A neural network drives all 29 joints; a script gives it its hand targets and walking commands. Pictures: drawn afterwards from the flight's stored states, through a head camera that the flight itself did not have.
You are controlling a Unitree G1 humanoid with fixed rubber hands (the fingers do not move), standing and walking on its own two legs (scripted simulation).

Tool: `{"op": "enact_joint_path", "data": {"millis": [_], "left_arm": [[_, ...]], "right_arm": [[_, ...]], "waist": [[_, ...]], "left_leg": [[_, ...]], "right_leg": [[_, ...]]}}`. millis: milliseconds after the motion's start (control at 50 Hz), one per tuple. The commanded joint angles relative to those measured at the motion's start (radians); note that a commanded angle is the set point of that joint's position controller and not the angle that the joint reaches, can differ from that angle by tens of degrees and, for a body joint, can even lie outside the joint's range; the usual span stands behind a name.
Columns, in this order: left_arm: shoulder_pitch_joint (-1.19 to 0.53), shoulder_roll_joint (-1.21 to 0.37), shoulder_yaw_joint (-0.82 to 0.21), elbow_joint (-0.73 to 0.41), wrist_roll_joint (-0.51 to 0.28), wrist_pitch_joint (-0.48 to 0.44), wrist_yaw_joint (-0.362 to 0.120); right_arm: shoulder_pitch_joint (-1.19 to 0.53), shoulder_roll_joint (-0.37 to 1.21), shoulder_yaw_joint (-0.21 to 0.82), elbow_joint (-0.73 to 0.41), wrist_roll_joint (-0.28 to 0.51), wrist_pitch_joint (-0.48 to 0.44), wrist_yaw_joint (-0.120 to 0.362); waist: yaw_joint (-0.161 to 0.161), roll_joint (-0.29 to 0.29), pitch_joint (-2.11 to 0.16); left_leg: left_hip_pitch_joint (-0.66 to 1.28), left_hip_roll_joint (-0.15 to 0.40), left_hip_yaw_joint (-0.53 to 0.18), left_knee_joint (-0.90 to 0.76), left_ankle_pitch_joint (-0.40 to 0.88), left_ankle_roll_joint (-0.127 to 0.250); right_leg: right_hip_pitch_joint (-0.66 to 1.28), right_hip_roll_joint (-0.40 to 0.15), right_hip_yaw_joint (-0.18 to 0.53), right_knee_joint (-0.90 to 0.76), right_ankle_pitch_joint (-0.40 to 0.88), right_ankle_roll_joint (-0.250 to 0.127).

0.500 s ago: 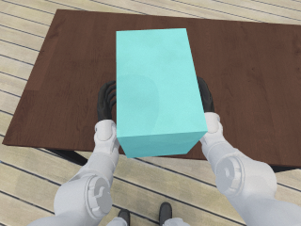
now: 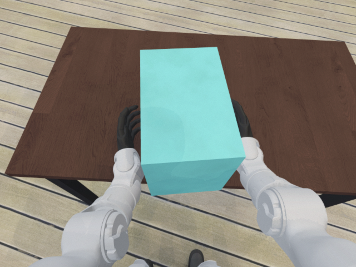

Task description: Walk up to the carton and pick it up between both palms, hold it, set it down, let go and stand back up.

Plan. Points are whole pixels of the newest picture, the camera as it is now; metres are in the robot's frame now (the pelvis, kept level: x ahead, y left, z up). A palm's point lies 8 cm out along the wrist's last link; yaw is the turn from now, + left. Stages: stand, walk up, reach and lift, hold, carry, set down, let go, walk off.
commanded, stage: reach and lift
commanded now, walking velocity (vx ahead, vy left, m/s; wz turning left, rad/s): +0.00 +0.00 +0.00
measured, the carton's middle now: (182, 124) +0.44 +0.02 -0.01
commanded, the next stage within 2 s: none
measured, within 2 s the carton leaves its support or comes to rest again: leaves its support in 0.16 s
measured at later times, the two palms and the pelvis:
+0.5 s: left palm (115, 128) +0.37 +0.15 +0.08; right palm (252, 121) +0.40 -0.12 +0.09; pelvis -0.02 +0.00 +0.00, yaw +3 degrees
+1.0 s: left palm (107, 103) +0.38 +0.15 +0.15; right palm (266, 110) +0.38 -0.12 +0.15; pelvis -0.01 +0.01 +0.03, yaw +3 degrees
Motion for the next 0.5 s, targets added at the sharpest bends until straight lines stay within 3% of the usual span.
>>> {"op": "enact_joint_path", "data": {"millis": [0, 60, 120, 160, 240, 320, 340, 400, 480], "left_arm": [[-0.636, -0.571, -0.317, -0.118, 0.107, -0.001, -0.146], [-0.696, -0.604, -0.36, -0.163, 0.086, 0.021, -0.142], [-0.713, -0.625, -0.389, -0.164, 0.042, 0.049, -0.141], [-0.775, -0.63, -0.412, -0.195, 0.029, 0.059, -0.144], [-0.842, -0.672, -0.45, -0.368, -0.002, 0.088, -0.129], [-0.967, -0.672, -0.47, -0.398, -0.01, 0.171, -0.125], [-0.954, -0.663, -0.465, -0.361, -0.019, 0.204, -0.128], [-1.001, -0.695, -0.494, -0.463, -0.056, 0.252, -0.116], [-1.058, -0.673, -0.478, -0.449, -0.052, 0.378, -0.117]], "right_arm": [[-0.547, 0.663, 0.252, -0.15, -0.123, -0.013, 0.17], [-0.565, 0.691, 0.263, -0.185, -0.093, 0.021, 0.164], [-0.621, 0.725, 0.303, -0.281, -0.058, 0.058, 0.161], [-0.62, 0.757, 0.312, -0.304, -0.035, 0.091, 0.157], [-0.657, 0.832, 0.406, -0.473, 0.053, 0.148, 0.149], [-0.706, 0.85, 0.399, -0.522, 0.086, 0.26, 0.144], [-0.738, 0.852, 0.408, -0.557, 0.094, 0.291, 0.143], [-0.769, 0.894, 0.45, -0.636, 0.153, 0.361, 0.144], [-0.807, 0.874, 0.398, -0.631, 0.215, 0.491, 0.131]], "waist": [[-0.016, -0.043, -0.811], [-0.038, -0.008, -0.751], [-0.03, -0.049, -0.772], [-0.044, -0.024, -0.742], [-0.03, 0.007, -0.812], [-0.062, 0.014, -0.673], [-0.057, -0.022, -0.656], [-0.044, -0.015, -0.717], [-0.088, 0.008, -0.554]], "left_leg": [[0.146, -0.083, 0.047, -0.029, 0.304, 0.0], [0.221, -0.083, 0.03, -0.018, 0.319, -0.017], [0.199, -0.092, 0.022, -0.014, 0.236, 0.006], [0.199, -0.093, 0.018, -0.027, 0.201, 0.006], [0.213, -0.103, 0.0, -0.003, 0.258, 0.0], [0.24, -0.103, -0.01, -0.037, 0.119, 0.005], [0.245, -0.104, -0.008, -0.044, 0.073, 0.021], [0.269, -0.103, -0.021, -0.055, 0.12, 0.016], [0.33, -0.112, -0.034, -0.128, 0.037, 0.011]], "right_leg": [[0.76, 0.038, 0.009, 0.133, 0.554, 0.08], [0.721, 0.042, 0.005, 0.118, 0.503, 0.069], [0.724, 0.038, 0.013, 0.113, 0.402, 0.075], [0.733, 0.025, 0.03, 0.106, 0.362, 0.074], [0.779, 0.028, 0.044, 0.12, 0.372, 0.078], [0.737, 0.011, 0.051, 0.08, 0.174, 0.067], [0.734, 0.01, 0.053, 0.064, 0.127, 0.068], [0.779, 0.011, 0.062, 0.058, 0.16, 0.065], [0.8, -0.003, 0.069, -0.022, 0.071, 0.052]]}}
